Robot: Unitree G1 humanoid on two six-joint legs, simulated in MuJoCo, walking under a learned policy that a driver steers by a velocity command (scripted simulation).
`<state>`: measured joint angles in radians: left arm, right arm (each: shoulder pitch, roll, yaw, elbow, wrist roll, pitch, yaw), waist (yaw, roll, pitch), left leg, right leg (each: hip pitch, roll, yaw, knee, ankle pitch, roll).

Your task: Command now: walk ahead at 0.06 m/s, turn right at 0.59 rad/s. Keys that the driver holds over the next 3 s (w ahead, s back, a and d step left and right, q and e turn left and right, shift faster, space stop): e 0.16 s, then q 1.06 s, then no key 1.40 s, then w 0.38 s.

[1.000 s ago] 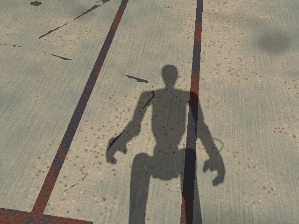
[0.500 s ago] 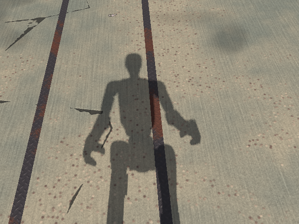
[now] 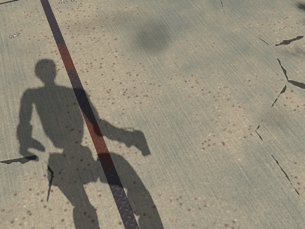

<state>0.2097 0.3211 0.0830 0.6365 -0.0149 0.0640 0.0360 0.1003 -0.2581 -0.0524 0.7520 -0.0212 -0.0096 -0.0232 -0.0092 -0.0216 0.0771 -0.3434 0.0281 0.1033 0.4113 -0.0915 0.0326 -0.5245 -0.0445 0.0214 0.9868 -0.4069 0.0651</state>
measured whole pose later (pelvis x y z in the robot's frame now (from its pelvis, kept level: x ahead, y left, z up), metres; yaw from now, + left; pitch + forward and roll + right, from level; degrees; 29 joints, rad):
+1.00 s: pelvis +0.02 -0.04 +0.00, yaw +14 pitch +2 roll -1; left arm 0.11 0.29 0.09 0.73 -0.01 -0.01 0.02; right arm 0.15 -0.33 -0.08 0.72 0.02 0.05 -0.02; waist -0.02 0.01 0.04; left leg -0.28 -0.07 -0.19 0.51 -0.26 0.02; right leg -0.33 0.04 0.08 0.59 -0.30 0.07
